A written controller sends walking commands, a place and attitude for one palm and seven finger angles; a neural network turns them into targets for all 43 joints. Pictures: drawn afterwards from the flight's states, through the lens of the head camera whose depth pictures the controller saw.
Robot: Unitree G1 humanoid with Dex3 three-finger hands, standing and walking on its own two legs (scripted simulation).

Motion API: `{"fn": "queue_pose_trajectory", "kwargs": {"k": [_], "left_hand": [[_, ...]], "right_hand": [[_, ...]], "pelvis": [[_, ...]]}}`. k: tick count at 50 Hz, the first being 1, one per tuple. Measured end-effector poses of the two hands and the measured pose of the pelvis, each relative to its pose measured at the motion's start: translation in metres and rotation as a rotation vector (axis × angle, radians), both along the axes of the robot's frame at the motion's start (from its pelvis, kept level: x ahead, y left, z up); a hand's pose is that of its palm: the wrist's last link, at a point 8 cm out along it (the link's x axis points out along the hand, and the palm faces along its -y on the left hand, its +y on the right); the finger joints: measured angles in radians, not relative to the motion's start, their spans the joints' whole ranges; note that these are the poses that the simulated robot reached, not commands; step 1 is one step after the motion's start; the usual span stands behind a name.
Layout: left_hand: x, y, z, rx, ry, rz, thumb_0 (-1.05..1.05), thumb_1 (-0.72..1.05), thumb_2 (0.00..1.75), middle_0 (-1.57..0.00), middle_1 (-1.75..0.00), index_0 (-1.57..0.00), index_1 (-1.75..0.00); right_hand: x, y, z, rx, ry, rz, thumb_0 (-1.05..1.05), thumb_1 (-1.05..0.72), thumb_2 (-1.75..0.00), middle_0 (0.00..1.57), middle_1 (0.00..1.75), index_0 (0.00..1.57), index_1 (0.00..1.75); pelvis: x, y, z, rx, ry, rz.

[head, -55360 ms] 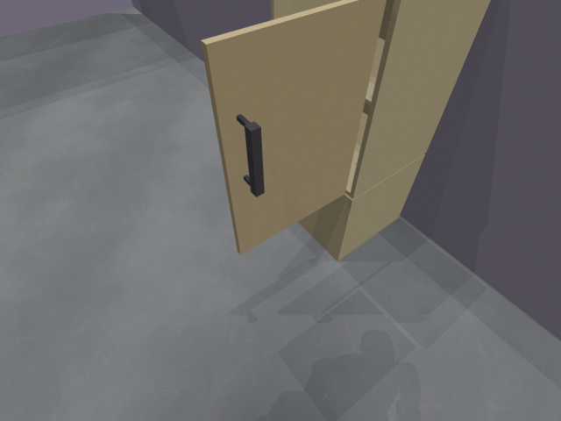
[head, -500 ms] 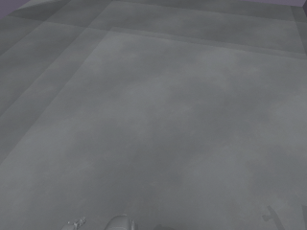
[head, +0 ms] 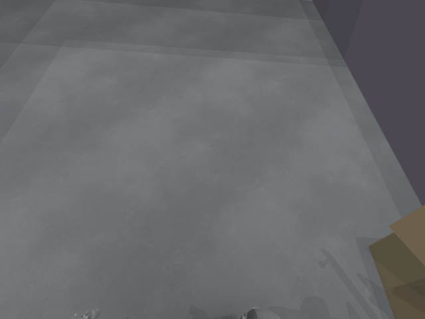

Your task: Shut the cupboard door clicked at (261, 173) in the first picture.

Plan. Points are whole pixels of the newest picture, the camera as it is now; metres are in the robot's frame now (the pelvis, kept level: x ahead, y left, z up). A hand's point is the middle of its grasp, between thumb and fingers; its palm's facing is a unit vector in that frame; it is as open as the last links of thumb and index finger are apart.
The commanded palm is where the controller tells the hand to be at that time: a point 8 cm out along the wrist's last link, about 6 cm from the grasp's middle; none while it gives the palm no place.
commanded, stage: turn to face it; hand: left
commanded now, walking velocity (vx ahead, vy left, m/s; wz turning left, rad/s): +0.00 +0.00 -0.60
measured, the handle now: out of the picture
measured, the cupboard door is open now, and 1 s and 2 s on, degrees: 27 27 27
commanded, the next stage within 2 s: take the last steps up to it in 1.66 s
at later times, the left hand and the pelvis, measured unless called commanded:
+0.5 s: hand (143, 309) +0.15 +0.15 -0.18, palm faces -0.25 -0.95 -0.18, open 7.4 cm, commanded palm none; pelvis +0.03 -0.02 -0.01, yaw -16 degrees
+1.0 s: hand (181, 254) +0.27 +0.08 -0.16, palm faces -0.56 -0.79 -0.24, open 7.4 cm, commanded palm none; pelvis +0.04 -0.02 -0.02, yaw -35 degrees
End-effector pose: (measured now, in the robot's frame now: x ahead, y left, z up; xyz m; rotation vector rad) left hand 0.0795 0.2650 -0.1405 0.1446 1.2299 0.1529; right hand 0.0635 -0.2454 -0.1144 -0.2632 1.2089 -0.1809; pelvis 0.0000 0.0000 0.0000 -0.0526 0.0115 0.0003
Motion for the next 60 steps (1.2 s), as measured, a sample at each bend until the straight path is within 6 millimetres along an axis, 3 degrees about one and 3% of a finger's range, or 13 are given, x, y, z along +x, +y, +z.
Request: {"fn": "queue_pose_trajectory", "kwargs": {"k": [7, 11, 20, 26, 30, 35, 40, 44, 50, 54, 60], "left_hand": [[0.060, -0.038, 0.006, 0.048, -0.090, -0.155, 0.01, 0.91, 0.90, -0.20, -0.30, -0.20, -0.29], [0.071, -0.059, 0.011, 0.067, -0.115, -0.203, 0.01, 0.91, 0.90, -0.20, -0.30, -0.20, -0.30], [0.072, -0.077, 0.005, 0.025, -0.027, -0.271, 0.01, 0.90, 0.90, -0.21, -0.30, -0.21, -0.30], [0.083, -0.062, -0.015, -0.013, 0.017, -0.296, 0.01, 0.90, 0.90, -0.21, -0.30, -0.21, -0.30], [0.101, -0.049, -0.025, -0.023, 0.042, -0.326, 0.01, 0.90, 0.90, -0.21, -0.30, -0.21, -0.30], [0.131, -0.045, -0.013, -0.023, 0.032, -0.393, 0.01, 0.91, 0.90, -0.20, -0.30, -0.20, -0.30], [0.162, -0.056, -0.003, -0.011, -0.002, -0.471, 0.01, 0.91, 0.90, -0.20, -0.30, -0.20, -0.30], [0.185, -0.082, 0.003, -0.002, -0.034, -0.552, 0.01, 0.91, 0.90, -0.20, -0.30, -0.20, -0.29], [0.210, -0.140, 0.009, 0.016, -0.122, -0.683, 0.01, 0.91, 0.90, -0.20, -0.30, -0.20, -0.29], [0.207, -0.165, 0.013, 0.033, -0.153, -0.735, 0.01, 0.91, 0.90, -0.20, -0.30, -0.20, -0.30], [0.190, -0.172, 0.017, 0.044, -0.077, -0.770, 0.01, 0.90, 0.90, -0.20, -0.30, -0.21, -0.30]], "right_hand": [[-0.049, -0.039, -0.034, 0.040, 0.063, -0.154, 0.00, -0.90, -0.90, 0.21, 0.30, 0.20, 0.30], [-0.061, -0.056, -0.044, 0.044, 0.103, -0.214, 0.00, -0.90, -0.90, 0.20, 0.30, 0.20, 0.30], [-0.037, -0.057, -0.017, 0.029, 0.017, -0.262, 0.00, -0.90, -0.90, 0.20, 0.30, 0.20, 0.29], [-0.013, -0.041, -0.008, -0.016, -0.053, -0.289, 0.00, -0.90, -0.90, 0.20, 0.30, 0.20, 0.30], [-0.011, -0.024, 0.001, -0.041, -0.079, -0.304, 0.00, -0.90, -0.90, 0.20, 0.30, 0.20, 0.30], [-0.030, -0.005, 0.010, -0.040, -0.054, -0.362, 0.00, -0.90, -0.90, 0.20, 0.30, 0.20, 0.30], [-0.063, 0.006, 0.007, -0.016, -0.014, -0.460, 0.00, -0.90, -0.90, 0.21, 0.30, 0.20, 0.30], [-0.098, 0.010, -0.003, 0.011, 0.023, -0.553, 0.00, -0.90, -0.90, 0.21, 0.30, 0.20, 0.30], [-0.153, 0.005, -0.034, 0.066, 0.074, -0.683, 0.00, -0.90, -0.90, 0.20, 0.30, 0.20, 0.30], [-0.172, -0.006, -0.047, 0.083, 0.103, -0.743, 0.00, -0.90, -0.90, 0.20, 0.30, 0.20, 0.30], [-0.160, -0.020, -0.029, 0.071, 0.032, -0.769, 0.01, -0.91, -0.90, 0.20, 0.30, 0.20, 0.29]], "pelvis": [[0.006, -0.024, -0.018, 0.039, -0.007, -0.092], [0.007, -0.031, -0.020, 0.033, -0.007, -0.129], [0.018, -0.032, -0.005, 0.051, 0.019, -0.224], [0.033, -0.012, -0.012, 0.034, 0.024, -0.293], [0.041, 0.000, -0.013, 0.028, 0.015, -0.352], [0.048, 0.008, -0.001, -0.003, 0.011, -0.408], [0.050, 0.009, 0.002, -0.008, 0.005, -0.476], [0.049, 0.003, -0.001, -0.001, -0.007, -0.530], [0.043, -0.019, -0.017, 0.032, -0.023, -0.609], [0.038, -0.027, -0.021, 0.034, -0.027, -0.650], [0.037, -0.032, -0.006, 0.063, -0.017, -0.710]]}}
